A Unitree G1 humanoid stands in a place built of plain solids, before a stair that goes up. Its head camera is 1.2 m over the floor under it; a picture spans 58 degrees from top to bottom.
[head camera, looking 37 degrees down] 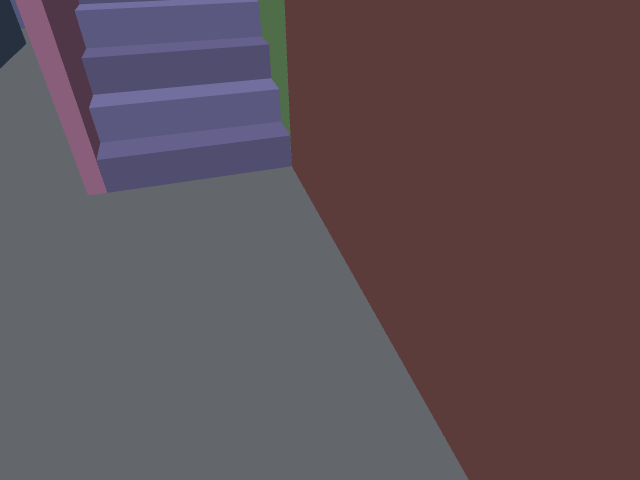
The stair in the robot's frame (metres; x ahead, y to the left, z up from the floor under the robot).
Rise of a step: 0.19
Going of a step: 0.22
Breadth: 1.02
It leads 17 degrees to the left of straight ahead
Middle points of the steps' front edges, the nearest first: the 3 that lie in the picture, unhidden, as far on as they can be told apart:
2.17 0.66 0.20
2.38 0.72 0.39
2.58 0.79 0.58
